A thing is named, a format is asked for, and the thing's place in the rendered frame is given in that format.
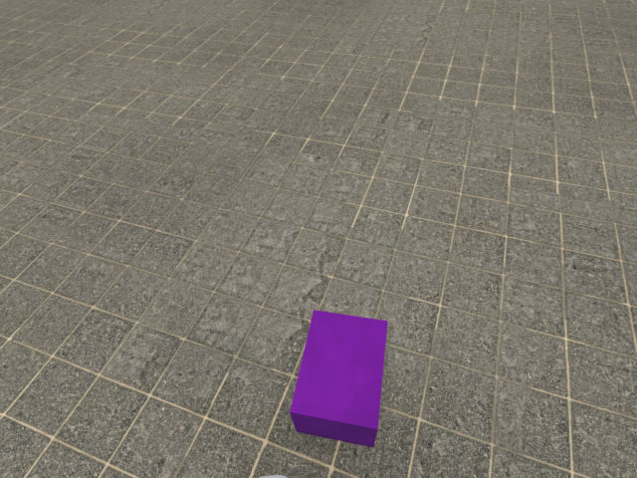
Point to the carton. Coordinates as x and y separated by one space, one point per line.
338 390

